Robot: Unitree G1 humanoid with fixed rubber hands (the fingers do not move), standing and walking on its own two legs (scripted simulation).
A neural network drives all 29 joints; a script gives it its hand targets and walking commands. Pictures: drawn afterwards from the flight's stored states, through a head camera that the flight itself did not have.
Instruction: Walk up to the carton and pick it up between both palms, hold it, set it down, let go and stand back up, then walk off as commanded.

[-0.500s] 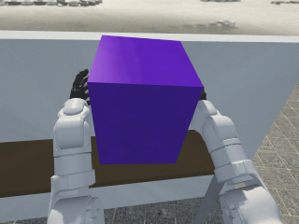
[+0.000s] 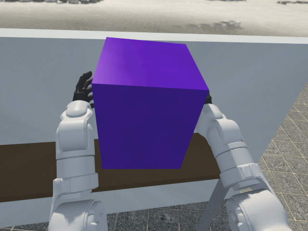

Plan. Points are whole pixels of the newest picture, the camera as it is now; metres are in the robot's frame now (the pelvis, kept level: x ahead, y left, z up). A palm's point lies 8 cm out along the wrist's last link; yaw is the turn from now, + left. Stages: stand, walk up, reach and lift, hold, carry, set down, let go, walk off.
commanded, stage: hold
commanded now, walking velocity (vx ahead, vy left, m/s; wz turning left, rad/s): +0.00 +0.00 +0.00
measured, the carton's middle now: (144, 105) +0.38 +0.02 +0.21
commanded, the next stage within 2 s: none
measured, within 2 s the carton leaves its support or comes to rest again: neither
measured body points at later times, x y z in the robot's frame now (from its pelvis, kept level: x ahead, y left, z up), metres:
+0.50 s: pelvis +0.00 +0.00 +0.00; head -0.06 +0.02 +0.45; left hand +0.37 +0.16 +0.23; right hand +0.38 -0.13 +0.22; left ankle +0.05 +0.15 -0.75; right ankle -0.01 -0.13 -0.75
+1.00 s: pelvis +0.00 +0.00 +0.00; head -0.06 +0.02 +0.44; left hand +0.37 +0.16 +0.24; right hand +0.38 -0.13 +0.23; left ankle +0.05 +0.15 -0.75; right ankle -0.01 -0.13 -0.75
